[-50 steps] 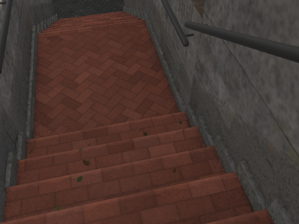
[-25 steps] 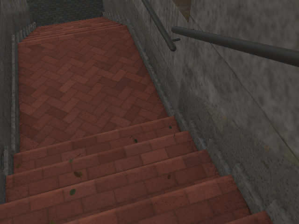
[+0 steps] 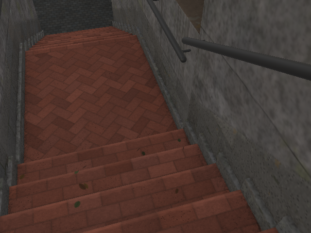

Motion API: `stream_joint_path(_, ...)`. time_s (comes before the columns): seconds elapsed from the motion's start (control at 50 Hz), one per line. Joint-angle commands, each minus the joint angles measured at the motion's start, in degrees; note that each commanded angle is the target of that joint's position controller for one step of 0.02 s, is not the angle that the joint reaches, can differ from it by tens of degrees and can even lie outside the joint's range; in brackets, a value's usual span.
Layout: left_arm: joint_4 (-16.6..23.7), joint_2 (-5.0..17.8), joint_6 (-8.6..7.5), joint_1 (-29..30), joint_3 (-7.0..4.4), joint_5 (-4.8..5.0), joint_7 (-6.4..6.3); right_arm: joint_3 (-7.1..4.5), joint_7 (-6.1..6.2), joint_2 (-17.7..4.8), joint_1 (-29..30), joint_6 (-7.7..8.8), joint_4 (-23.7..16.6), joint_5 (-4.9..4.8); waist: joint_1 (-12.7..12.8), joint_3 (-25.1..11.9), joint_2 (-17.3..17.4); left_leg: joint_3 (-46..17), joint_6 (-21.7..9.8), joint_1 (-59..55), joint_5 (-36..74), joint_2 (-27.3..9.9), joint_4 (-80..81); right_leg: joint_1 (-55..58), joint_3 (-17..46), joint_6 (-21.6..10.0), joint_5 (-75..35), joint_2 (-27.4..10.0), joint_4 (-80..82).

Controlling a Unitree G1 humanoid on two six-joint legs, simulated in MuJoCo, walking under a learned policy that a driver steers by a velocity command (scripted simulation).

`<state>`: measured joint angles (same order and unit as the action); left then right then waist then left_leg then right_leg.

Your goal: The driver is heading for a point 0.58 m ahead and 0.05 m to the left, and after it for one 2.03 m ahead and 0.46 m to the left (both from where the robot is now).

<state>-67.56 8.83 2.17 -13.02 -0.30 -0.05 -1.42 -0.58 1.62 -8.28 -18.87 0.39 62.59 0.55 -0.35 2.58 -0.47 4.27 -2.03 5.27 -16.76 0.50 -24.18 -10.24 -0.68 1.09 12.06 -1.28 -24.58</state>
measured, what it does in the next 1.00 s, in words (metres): goes down: left foot 0.15 m lower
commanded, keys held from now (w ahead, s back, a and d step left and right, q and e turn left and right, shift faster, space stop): no key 0.06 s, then w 0.46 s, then w+q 0.48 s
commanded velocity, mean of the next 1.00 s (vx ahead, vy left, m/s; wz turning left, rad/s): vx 0.36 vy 0.00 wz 0.16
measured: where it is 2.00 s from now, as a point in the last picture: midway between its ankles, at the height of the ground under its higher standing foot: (133, 192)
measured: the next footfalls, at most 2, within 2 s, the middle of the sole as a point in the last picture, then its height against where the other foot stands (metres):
left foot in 0.84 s outside the picture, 0.15 m lower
right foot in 1.16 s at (183, 231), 0.15 m lower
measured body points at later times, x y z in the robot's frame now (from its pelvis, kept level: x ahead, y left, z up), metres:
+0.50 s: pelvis +0.10 -0.05 -0.02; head +0.10 -0.06 +0.43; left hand +0.02 +0.20 -0.16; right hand +0.11 -0.29 -0.18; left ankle +0.08 +0.09 -0.68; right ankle +0.05 -0.11 -0.74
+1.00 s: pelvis +0.37 -0.03 -0.19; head +0.38 -0.05 +0.26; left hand +0.41 +0.21 -0.32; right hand +0.35 -0.26 -0.34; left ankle +0.28 +0.04 -0.89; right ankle +0.48 -0.17 -0.82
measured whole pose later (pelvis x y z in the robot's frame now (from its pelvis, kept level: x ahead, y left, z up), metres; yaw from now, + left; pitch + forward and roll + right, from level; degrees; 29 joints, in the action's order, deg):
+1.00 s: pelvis +0.37 -0.03 -0.19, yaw +10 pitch +1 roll +4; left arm -50.7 11.6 -5.3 -16.8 1.1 -6.0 2.7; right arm -0.1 -3.2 -10.3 -26.4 6.0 61.0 5.6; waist -1.5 -0.5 -2.3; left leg 0.3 -5.3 11.9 -27.5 8.5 -38.9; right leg -44.7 5.9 -2.3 9.3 -6.8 -71.3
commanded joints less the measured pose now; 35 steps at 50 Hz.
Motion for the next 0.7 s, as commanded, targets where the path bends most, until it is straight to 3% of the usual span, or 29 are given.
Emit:
stream_joint_path(0.02, 0.2, 4.2, -0.32, -1.8, -0.39, -0.02, -0.16, -0.46, 0.17, -4.0, -3.7, 0.37, -0.3, 0.02, 0.1, 1.4, 0.1, -5.9, -0.7, 3.9, 8.7, -6.2, 6.2, 1.2, 4.7, -2.3, -9.3, -4.8, 3.8)
stream_joint_path(0.06, -0.2, 4.0, -0.37, -1.9, -0.30, -0.03, -0.18, -0.36, 0.19, -3.9, -3.9, 0.41, 0.0, 0.02, 0.1, 1.4, 0.2, -6.0, -0.7, 3.8, 9.0, -6.2, 6.4, 1.2, 4.7, -2.2, -9.4, -4.8, 4.0)
stream_joint_path(0.12, 0.1, 4.9, -0.11, -2.2, -0.96, -0.34, -0.05, -1.73, -0.13, -6.8, -5.3, -0.15, 0.2, 0.16, -0.6, 1.5, 3.3, -7.5, -3.0, 4.0, -14.0, -5.0, 8.1, -2.3, 0.4, -3.5, 9.5, -0.1, -0.7)
stream_joint_path(0.16, 1.8, 5.4, 0.19, -0.1, -1.60, -1.11, 0.21, -2.80, -0.30, -8.8, -7.1, -0.76, -0.4, 0.28, -2.0, 6.1, 6.4, -13.9, -6.1, 5.8, -30.4, -8.8, 12.5, -10.2, -3.4, -4.0, 17.5, 2.9, -7.5)
stream_joint_path(0.18, 3.0, 4.4, 0.10, 1.9, -1.56, -1.77, 0.40, -3.21, -0.24, -9.4, -8.8, -0.89, 0.0, 0.33, -2.9, 8.7, 7.4, -17.5, -8.0, 5.6, -33.4, -11.8, 14.0, -13.9, -5.2, -3.9, 16.5, 2.6, -10.4)
stream_joint_path(0.22, 5.2, 3.7, -0.64, 4.8, -1.67, -2.17, 0.64, -3.56, -0.10, -8.9, -10.4, -0.57, 0.3, 0.82, -4.1, 10.8, 7.3, -20.8, -10.2, 5.5, -29.9, -14.6, 14.5, -17.9, -4.8, -3.8, 13.7, 0.6, -14.1)
stream_joint_path(0.26, 6.1, 4.8, -1.81, 6.1, -2.32, -1.97, 0.85, -4.15, 0.11, -9.8, -9.2, 0.47, -0.5, 1.15, -3.7, 9.7, 6.9, -21.4, -11.4, 5.8, -24.4, -15.4, 13.5, -17.4, -4.5, -3.7, 12.1, -0.4, -15.0)
stream_joint_path(0.28, 6.1, 4.9, -2.22, 4.6, -2.45, -1.55, 0.84, -4.49, 0.34, -10.8, -8.6, 0.78, -0.6, 0.81, -2.6, 9.6, 6.6, -21.6, -11.8, 6.6, -21.2, -16.2, 12.6, -16.1, -4.1, -3.8, 10.5, -0.7, -14.0)
stream_joint_path(0.3, 5.3, 4.5, -2.50, 2.0, -2.55, -1.41, 0.90, -4.44, 0.46, -10.1, -7.5, 0.99, -0.7, 0.67, -0.9, 8.9, 6.2, -20.2, -11.5, 8.4, -19.1, -15.5, 10.4, -12.6, -4.7, -3.9, 8.9, -0.4, -12.4)
stream_joint_path(0.32, 3.3, 4.7, -2.67, -2.5, -2.84, -1.99, 1.12, -4.65, 0.49, -10.3, -6.1, 1.31, -0.7, 0.72, 0.6, 7.0, 6.7, -19.0, -11.9, 11.5, -14.3, -15.9, 6.9, -7.2, -3.8, -4.0, 3.3, -1.0, -17.0)
stream_joint_path(0.34, 1.9, 5.1, -2.71, -7.1, -3.00, -1.76, 1.25, -4.64, 0.43, -10.4, -4.3, 1.58, -1.4, 0.83, 3.3, 5.7, 6.1, -17.0, -11.0, 14.7, -13.5, -14.5, 3.0, -3.0, -3.9, -4.0, 4.9, -0.2, -15.4)
stream_joint_path(0.36, -1.0, 4.9, -7.49, -25.4, -4.17, -5.87, 2.91, -2.96, -2.04, -4.3, 1.8, 4.26, -3.6, 4.82, 11.7, 6.9, -5.2, -11.8, -11.9, 29.3, -20.7, -12.0, -10.2, 14.0, 1.3, -6.6, 5.2, 0.3, -11.1)
stream_joint_path(0.38, -4.8, 6.4, -9.78, -36.0, -4.67, -9.38, 3.05, -3.60, -3.30, -2.7, 5.7, 6.16, -6.6, 5.06, 14.6, 1.8, -15.1, -3.9, -8.3, 37.4, -16.6, 2.3, -36.9, 21.7, 17.0, -12.4, 11.0, -8.1, 1.1)
stream_joint_path(0.4, -4.1, 6.9, -10.56, -41.0, -3.81, -9.82, 4.57, -3.51, -4.08, -0.6, 3.5, 6.76, -7.4, 3.53, 14.7, 0.4, -15.8, -18.4, -8.7, 48.8, -15.9, 9.4, -45.9, 23.7, 43.7, -22.0, 26.9, -16.7, 11.4)
stream_joint_path(0.42, -1.7, 6.8, -10.96, -30.9, -3.71, -8.69, 5.72, -3.61, -3.18, -3.0, 4.6, 6.96, -7.3, 2.38, 10.5, 11.4, -5.4, -23.7, -10.2, 60.3, -7.3, 6.9, -50.0, 19.3, 40.5, -23.9, 30.7, -20.2, 13.6)
stream_joint_path(0.44, 2.2, 15.4, -7.41, -13.7, -5.55, 1.33, 0.90, -4.94, -1.55, -12.3, 5.9, 4.61, -8.1, 1.02, 1.0, 8.7, -3.6, -14.1, -5.4, 51.3, -6.7, 0.2, -46.3, 13.3, 31.1, -17.1, 8.7, -20.4, 8.3)
stream_joint_path(0.46, 5.7, 10.7, -6.71, -9.7, -4.03, 0.93, 0.16, -5.12, -1.61, -11.1, 2.3, 3.36, -6.2, 0.97, -0.7, 5.3, 3.1, -12.9, -2.4, 42.2, -2.8, -1.9, -42.7, 7.1, 24.6, -15.6, 2.7, -16.4, 7.3)
stream_joint_path(0.48, 5.8, 8.9, -6.60, -10.2, -3.14, -0.85, -0.26, -4.91, -2.08, -9.0, 1.8, 2.72, -5.0, 2.44, -0.9, 4.4, 3.0, -12.5, -0.6, 36.8, 3.3, -2.2, -42.4, 2.4, 20.9, -14.5, -4.8, -15.1, 6.6)
stream_joint_path(0.5, 5.5, 7.7, -6.69, -11.1, -2.76, -1.57, -0.23, -4.67, -2.42, -7.9, 0.5, 1.29, -4.6, 2.41, -1.7, 3.3, -0.5, -9.8, 0.6, 33.3, 6.2, -2.3, -42.5, 0.1, 16.6, -13.2, -10.9, -13.1, 6.1)
stream_joint_path(0.52, 4.4, 2.6, -7.48, -10.6, -1.27, -0.77, -0.11, -4.91, -3.57, -8.0, 2.3, 0.63, -5.7, 1.89, -3.1, 3.3, 1.1, -11.1, 0.9, 29.5, 18.5, -3.1, -33.0, -3.7, 8.6, -10.3, -6.8, -7.1, 2.9)
stream_joint_path(0.54, 4.2, 3.3, -8.03, -11.6, -1.28, -0.41, -0.21, -4.21, -3.97, -5.6, 3.5, 0.11, -6.3, 1.49, -2.5, 2.9, -3.4, -7.6, 0.8, 25.0, 24.7, -0.6, -28.9, -6.7, 4.4, -9.3, -8.0, -4.5, 2.7)
stream_joint_path(0.56, 5.2, -2.3, -11.53, -12.9, 1.17, -9.65, 1.07, -0.06, -5.50, 3.4, 1.7, 2.61, -8.0, 5.55, 0.2, 5.1, -2.3, -14.2, -2.5, 24.4, 43.2, -3.7, -22.6, -14.9, 1.0, -11.6, -2.4, -4.0, -2.3)
stream_joint_path(0.58, 3.9, 0.1, -12.47, -15.2, 0.93, -10.29, 1.25, -0.68, -5.47, 0.9, 2.2, 3.82, -8.7, 5.23, 0.5, 3.9, -0.5, -12.3, -3.5, 22.3, 46.5, -1.8, -18.7, -16.1, 0.1, -12.1, 0.0, -4.3, -3.7)
stream_joint_path(0.6, 3.3, 1.6, -12.52, -16.9, 1.19, -9.68, 1.57, -1.32, -5.17, -2.8, 4.3, 4.07, -10.3, 4.85, 0.6, 3.0, -1.2, -8.8, -3.7, 20.8, 47.1, -1.7, -16.3, -18.2, -0.2, -12.1, 2.3, -4.9, -3.7)
stream_joint_path(0.62, 2.6, 1.8, -12.23, -18.8, 1.76, -8.40, 2.31, -1.45, -4.95, -3.9, 8.2, 4.40, -12.8, 3.95, 0.6, 2.4, -2.2, -5.9, -3.3, 14.8, 45.6, -2.0, -15.8, -23.5, -0.5, -11.1, 3.3, -4.4, -3.3)
stream_joint_path(0.64, 2.5, 2.4, -11.99, -20.8, 1.92, -7.29, 3.04, -1.40, -4.61, -5.3, 9.7, 4.29, -13.5, 3.74, 0.4, 2.8, -2.4, -5.4, -2.3, 13.3, 42.4, -1.7, -16.9, -24.5, 1.5, -11.4, 2.1, -6.3, -4.8)
stream_joint_path(0.66, 1.8, 1.8, -11.74, -24.5, 2.14, -6.07, 2.86, -1.36, -4.05, -6.7, 12.1, 4.24, -14.1, 3.85, 2.1, 3.7, -1.6, -6.0, -1.3, 18.5, 37.9, -2.4, -14.5, -18.9, 4.0, -11.6, 0.4, -8.1, -6.9)
stream_joint_path(0.68, 1.7, 2.6, -11.54, -25.5, 2.31, -5.98, 2.47, -1.15, -3.48, -6.6, 11.9, 4.57, -13.9, 4.20, 1.9, 2.3, -0.7, -4.7, -1.0, 17.8, 36.2, -2.5, -15.8, -16.7, 3.1, -10.8, -1.2, -7.5, -11.1)
stream_joint_path(0.7, 2.7, 4.0, -11.30, -25.7, 1.97, -4.86, 1.93, -1.16, -3.37, -7.7, 13.6, 4.57, -14.4, 4.65, 2.8, 3.8, -0.2, -4.2, -0.5, 21.2, 30.9, -2.3, -13.2, -12.4, 4.6, -10.5, -3.3, -8.3, -14.2)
